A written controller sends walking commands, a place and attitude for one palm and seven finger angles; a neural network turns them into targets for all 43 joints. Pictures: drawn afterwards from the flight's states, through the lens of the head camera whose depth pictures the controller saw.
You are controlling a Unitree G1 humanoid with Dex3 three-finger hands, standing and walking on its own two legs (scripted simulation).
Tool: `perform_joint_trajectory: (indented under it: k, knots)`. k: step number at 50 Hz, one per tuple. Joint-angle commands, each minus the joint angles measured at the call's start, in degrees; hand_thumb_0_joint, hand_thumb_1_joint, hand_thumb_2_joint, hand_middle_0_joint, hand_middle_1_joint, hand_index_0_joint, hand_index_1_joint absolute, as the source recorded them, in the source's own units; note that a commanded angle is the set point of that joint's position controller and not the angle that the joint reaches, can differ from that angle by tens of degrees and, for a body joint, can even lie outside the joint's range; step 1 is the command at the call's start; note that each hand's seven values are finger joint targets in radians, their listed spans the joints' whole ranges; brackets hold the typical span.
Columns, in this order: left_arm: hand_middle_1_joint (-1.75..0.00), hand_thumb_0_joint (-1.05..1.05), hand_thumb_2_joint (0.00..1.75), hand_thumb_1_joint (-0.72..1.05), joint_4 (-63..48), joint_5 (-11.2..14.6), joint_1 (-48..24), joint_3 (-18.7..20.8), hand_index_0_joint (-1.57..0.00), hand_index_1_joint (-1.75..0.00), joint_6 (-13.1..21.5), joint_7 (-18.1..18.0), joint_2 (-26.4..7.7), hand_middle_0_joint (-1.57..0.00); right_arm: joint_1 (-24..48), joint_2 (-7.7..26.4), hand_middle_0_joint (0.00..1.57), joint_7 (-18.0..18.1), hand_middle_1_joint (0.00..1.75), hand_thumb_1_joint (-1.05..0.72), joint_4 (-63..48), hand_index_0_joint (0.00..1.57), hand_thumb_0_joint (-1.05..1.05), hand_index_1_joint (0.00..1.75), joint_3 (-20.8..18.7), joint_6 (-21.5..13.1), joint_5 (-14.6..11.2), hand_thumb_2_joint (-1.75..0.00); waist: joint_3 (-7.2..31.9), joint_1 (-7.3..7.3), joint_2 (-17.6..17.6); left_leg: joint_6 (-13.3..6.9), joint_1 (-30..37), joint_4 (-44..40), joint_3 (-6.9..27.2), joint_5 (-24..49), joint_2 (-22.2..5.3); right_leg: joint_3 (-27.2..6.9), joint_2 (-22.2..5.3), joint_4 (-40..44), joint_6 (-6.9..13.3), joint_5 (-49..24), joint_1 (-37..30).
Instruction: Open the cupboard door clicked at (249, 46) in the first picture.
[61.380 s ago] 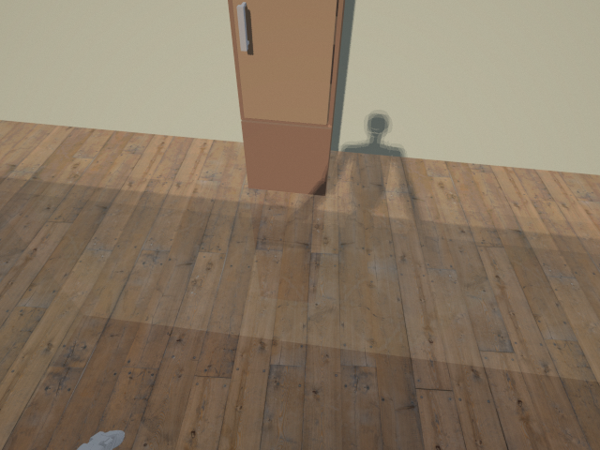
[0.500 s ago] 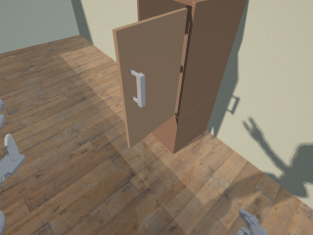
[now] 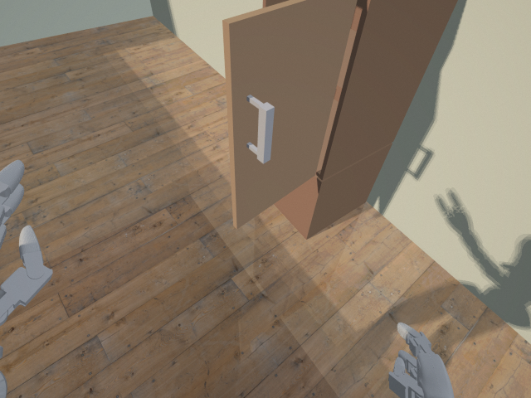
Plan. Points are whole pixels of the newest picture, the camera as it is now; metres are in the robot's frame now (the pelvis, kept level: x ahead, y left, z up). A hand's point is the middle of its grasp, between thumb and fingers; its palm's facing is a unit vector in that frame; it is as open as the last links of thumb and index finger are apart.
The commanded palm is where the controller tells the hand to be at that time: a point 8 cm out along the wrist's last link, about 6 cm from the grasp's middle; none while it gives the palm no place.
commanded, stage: stop stepping back and stand still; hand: left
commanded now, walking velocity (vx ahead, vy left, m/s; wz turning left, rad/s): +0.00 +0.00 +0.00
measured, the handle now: (258, 129) +0.62 +0.07 +0.03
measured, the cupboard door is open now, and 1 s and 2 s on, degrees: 96 96 96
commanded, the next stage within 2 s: let the arm hang, fingers relaxed in 0.54 s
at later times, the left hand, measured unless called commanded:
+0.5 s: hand out of the picture +0.17 +0.28 +0.17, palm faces +0.42 -0.79 -0.45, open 7.4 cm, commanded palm +0.11 +0.32 +0.18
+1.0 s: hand out of the picture -0.03 +0.18 -0.18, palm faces +0.06 -0.99 -0.16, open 7.0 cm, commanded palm none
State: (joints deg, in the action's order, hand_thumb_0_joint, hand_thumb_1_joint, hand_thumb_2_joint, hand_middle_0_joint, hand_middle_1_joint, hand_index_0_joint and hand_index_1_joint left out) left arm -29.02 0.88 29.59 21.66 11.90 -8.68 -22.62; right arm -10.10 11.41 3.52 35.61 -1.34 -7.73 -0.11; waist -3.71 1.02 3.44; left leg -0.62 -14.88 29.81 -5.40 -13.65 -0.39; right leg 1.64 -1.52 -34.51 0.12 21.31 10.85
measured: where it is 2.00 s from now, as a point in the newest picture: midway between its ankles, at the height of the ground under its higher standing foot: outside the picture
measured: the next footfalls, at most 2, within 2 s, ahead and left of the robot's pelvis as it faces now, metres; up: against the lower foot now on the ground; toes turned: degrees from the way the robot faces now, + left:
none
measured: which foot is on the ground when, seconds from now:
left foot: down 0.00-1.00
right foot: down 0.00-1.00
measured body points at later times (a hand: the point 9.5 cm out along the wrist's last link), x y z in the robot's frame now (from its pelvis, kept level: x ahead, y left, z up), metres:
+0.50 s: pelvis -0.03 +0.02 +0.01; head -0.01 +0.03 +0.46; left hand +0.14 +0.32 +0.19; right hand +0.13 -0.22 -0.08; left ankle +0.03 +0.12 -0.73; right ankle -0.04 -0.10 -0.73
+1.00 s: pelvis -0.04 +0.01 +0.00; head -0.02 +0.03 +0.45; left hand -0.04 +0.24 -0.16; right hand +0.00 -0.23 -0.14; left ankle +0.03 +0.12 -0.73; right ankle -0.04 -0.10 -0.73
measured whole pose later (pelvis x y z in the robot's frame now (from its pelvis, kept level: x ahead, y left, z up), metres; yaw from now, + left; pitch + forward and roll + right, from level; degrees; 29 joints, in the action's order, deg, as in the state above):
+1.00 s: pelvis -0.04 +0.01 +0.00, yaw +3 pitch -1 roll -1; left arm 53.4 -1.3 18.5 0.8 -2.9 -1.0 -10.5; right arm -14.7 11.1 -0.2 56.7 0.7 2.0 1.5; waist -3.9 -0.4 2.2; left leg -1.3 -20.3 31.0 -1.9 -9.9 -0.8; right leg 5.6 -0.8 -31.2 0.6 17.4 12.9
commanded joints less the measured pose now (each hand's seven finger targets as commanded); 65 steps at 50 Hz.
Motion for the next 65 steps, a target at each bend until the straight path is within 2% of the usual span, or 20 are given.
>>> perform_joint_trajectory:
  k: [1,5,7,14,16,20,26,31,32,33,35,37,40,41,44,46,49,50,57,65]
  knots:
    - [-0.3,0.0,0.9,0.9,-16.6,0.6,0.8,13.0,-0.2,-0.3,4.7,-1.9,-13.8,-0.2,1.8,6.8,0.2,-0.2,0.3,-0.9,-8.8,0.2,0.0,0.3,-1.2,-3.2,0.2,-0.9,7.8,-0.05,-19.0,-3.2,6.0,-7.1,8.3,27.1,-10.2,1.5,1.1,5.1,-0.7,-2.8,0.7]
    - [-0.3,0.0,0.9,0.9,-6.8,2.2,4.3,10.8,-0.2,-0.3,3.5,-1.2,-9.4,-0.2,1.3,6.8,0.2,-0.4,0.3,-0.9,-8.8,0.2,0.0,0.3,-1.4,-1.7,-0.6,-0.9,9.6,-1.63,-4.8,0.2,3.3,-1.8,5.1,17.2,-5.6,-4.9,-1.5,11.7,0.4,-24.7,-3.4]
    - [-0.3,0.0,0.9,0.9,-4.8,2.6,5.3,9.3,-0.2,-0.3,2.6,-0.7,-8.2,-0.2,1.5,6.8,0.2,-0.3,0.3,-0.9,-8.9,0.2,0.0,0.3,-1.3,-0.8,-0.8,-0.9,10.3,-2.08,-1.9,0.6,4.2,-1.3,4.7,15.8,-5.0,-6.1,-3.0,12.2,0.6,-28.2,-2.4]
    - [-0.3,0.0,0.9,0.9,-9.2,1.9,-2.4,6.7,-0.2,-0.3,1.5,-0.5,-9.6,-0.2,3.9,7.1,0.2,1.3,0.3,-0.9,-9.5,0.2,0.0,0.3,-0.4,-0.9,-0.3,-0.9,8.2,-1.14,-5.8,-0.4,4.4,-8.0,6.1,6.5,-5.4,-3.4,-0.6,13.8,-0.7,-13.8,0.2]
    - [-0.3,0.0,0.9,0.9,-12.8,1.5,-5.4,8.1,-0.2,-0.3,1.8,-1.0,-12.1,-0.2,4.7,7.1,0.2,1.7,0.3,-0.9,-9.5,0.2,0.0,0.3,-0.2,-1.3,-0.1,-0.9,7.4,-0.94,-8.2,-0.3,3.3,-9.6,6.7,1.4,-5.0,-3.1,-0.6,14.8,-0.6,-9.8,0.2]
    - [-0.3,0.0,0.9,0.9,-14.0,1.2,-3.0,8.6,-0.2,-0.3,2.4,-1.7,-11.4,-0.2,4.0,6.8,0.2,1.7,0.3,-0.9,-9.7,0.2,0.0,0.3,-0.1,-2.1,0.1,-0.9,6.7,-0.53,-11.6,-0.5,1.3,-11.8,7.7,-3.0,-4.8,-2.4,0.2,14.9,-0.3,-7.4,-1.6]
    - [-0.3,0.0,0.9,0.9,-7.4,1.9,3.7,8.8,-0.2,-0.3,2.4,-1.4,-9.3,-0.2,3.0,7.0,0.2,1.3,0.3,-0.9,-8.9,0.2,0.0,0.3,-0.7,-2.1,0.0,-0.9,6.8,-0.87,-9.0,0.5,2.0,-10.9,7.1,0.4,-4.5,-2.0,0.0,16.6,-0.2,-8.7,-1.1]
    - [-0.3,0.0,0.9,0.9,-5.4,1.9,2.2,8.1,-0.2,-0.3,2.1,-1.0,-9.4,-0.2,3.4,7.5,0.2,1.3,0.3,-0.9,-8.5,0.2,0.0,0.3,-0.9,-1.9,-0.2,-0.9,5.6,-1.06,-7.7,0.5,1.6,-12.3,7.6,-1.5,-4.9,-1.6,0.5,17.2,-0.6,-6.8,0.1]
    - [-0.3,0.0,0.9,0.9,37.0,-3.3,-3.6,-14.9,-0.2,-0.3,-6.4,7.1,-0.4,-0.2,5.6,18.4,0.2,-4.2,0.3,-0.9,6.2,0.2,0.0,0.3,-3.0,-3.5,0.0,-0.9,2.2,-3.05,-8.4,-1.1,-6.6,-3.6,10.6,11.6,-7.3,0.8,-3.3,7.5,1.2,-13.6,4.7]
    - [-0.3,0.0,0.9,0.9,38.9,-2.4,-4.1,-14.0,-0.2,-0.3,-10.4,8.2,0.7,-0.2,1.3,14.7,0.2,-4.1,0.3,-0.9,6.2,0.2,0.0,0.3,-3.0,0.7,-0.4,-0.9,6.4,-2.35,-7.6,-1.0,-2.1,-3.9,8.5,13.2,-7.8,-2.0,-3.4,8.0,1.3,-10.8,5.0]
    - [-0.3,0.0,0.9,0.9,40.8,-2.4,-5.6,-15.1,-0.2,-0.3,-11.7,8.6,2.5,-0.2,0.6,13.6,0.2,-3.9,0.3,-0.9,5.8,0.2,0.0,0.3,-2.0,2.6,0.6,-0.9,6.4,-1.98,-7.8,-2.8,-6.7,-6.2,11.5,3.5,-9.4,-0.7,-1.9,4.3,1.3,-2.0,5.2]
    - [-0.3,0.0,0.9,0.9,46.6,-2.9,-7.9,-15.8,-0.2,-0.3,-11.4,8.7,1.2,-0.2,1.3,13.7,0.2,-3.7,0.3,-0.9,6.3,0.2,0.0,0.3,-1.2,3.8,1.2,-0.9,6.7,-1.23,0.2,-3.7,-7.5,-7.2,13.1,1.8,-8.6,-1.4,-1.5,4.8,1.8,-2.6,2.3]
    - [-0.3,0.0,0.9,0.9,57.0,-2.9,-12.2,-16.9,-0.2,-0.3,-11.6,8.4,0.6,-0.2,0.6,11.9,0.2,-3.8,0.3,-0.9,8.9,0.2,0.0,0.3,-0.7,5.6,1.6,-0.9,6.4,-1.75,10.0,-2.5,-2.3,-2.5,10.3,2.7,-5.0,-4.7,-5.0,10.2,3.3,-2.5,6.3]
    - [-0.3,0.0,0.9,0.9,60.3,-2.7,-13.1,-17.5,-0.2,-0.3,-11.8,8.1,0.9,-0.2,-0.2,11.1,0.2,-3.8,0.3,-0.9,9.8,0.2,0.0,0.3,-0.5,6.3,1.7,-0.9,6.2,-2.12,9.5,-2.0,0.1,-1.0,9.2,4.3,-4.1,-5.3,-6.0,11.1,4.0,-2.1,7.9]
    - [-0.3,0.0,0.9,0.9,68.7,-2.1,-14.2,-19.1,-0.2,-0.3,-12.4,7.7,2.2,-0.2,-1.0,8.1,0.2,-3.8,0.3,-0.9,13.3,0.2,0.0,0.3,0.4,7.8,1.9,-0.9,3.4,-2.66,-2.9,-1.2,1.8,-2.8,8.5,3.7,-3.8,-5.3,-5.8,11.6,3.8,0.1,10.3]
    - [-0.3,0.0,0.9,0.9,73.9,-2.0,-11.9,-19.3,-0.2,-0.3,-12.2,7.4,2.5,-0.2,-1.5,8.3,0.2,-3.4,0.3,-0.9,14.9,0.2,0.0,0.3,0.5,8.0,1.9,-0.9,3.4,-1.63,-10.7,-1.5,-0.9,-6.5,10.5,1.9,-5.0,-3.9,-3.9,10.5,2.8,-1.4,5.8]
    - [-0.3,0.0,0.9,0.9,80.6,-1.6,-8.5,-18.8,-0.2,-0.3,-12.1,7.3,4.8,-0.2,-2.7,6.2,0.2,-2.7,0.3,-0.9,17.8,0.2,0.0,0.3,0.4,8.3,1.8,-0.9,4.2,-0.82,-17.5,-1.5,-3.2,-9.2,11.1,-3.1,-5.2,-2.8,-3.3,11.0,2.9,-3.5,1.0]
    - [-0.3,0.0,0.9,0.9,82.5,-1.5,-7.8,-19.1,-0.2,-0.3,-12.1,7.3,4.8,-0.2,-3.1,5.9,0.2,-2.6,0.3,-0.9,18.6,0.2,0.0,0.3,0.3,8.4,1.7,-0.9,4.3,-0.7,-17.6,-1.4,-3.0,-9.7,11.2,-4.5,-5.1,-2.7,-3.3,11.5,3.0,-3.5,0.6]
    - [-0.3,0.0,0.9,0.9,89.9,-1.5,-7.1,-20.0,-0.2,-0.3,-11.6,7.0,7.5,-0.2,-9.1,4.0,0.2,-1.9,0.3,-0.9,23.7,0.2,0.0,0.3,-0.2,8.9,1.3,-0.9,0.7,-2.0,-4.5,-1.1,1.2,-8.7,10.0,-2.6,-5.1,-2.5,-4.2,15.8,3.2,-0.7,4.9]
    - [-0.3,0.0,0.9,0.9,93.2,-1.4,-6.0,-20.2,-0.2,-0.3,-11.7,6.5,9.0,-0.2,-11.0,1.8,0.2,-1.9,0.3,-0.9,27.3,0.2,0.0,0.3,0.2,9.0,1.4,-0.9,-3.0,-1.99,-1.7,-1.0,1.8,-8.6,8.4,-1.2,-4.7,-2.8,-4.6,16.8,3.0,1.8,7.3]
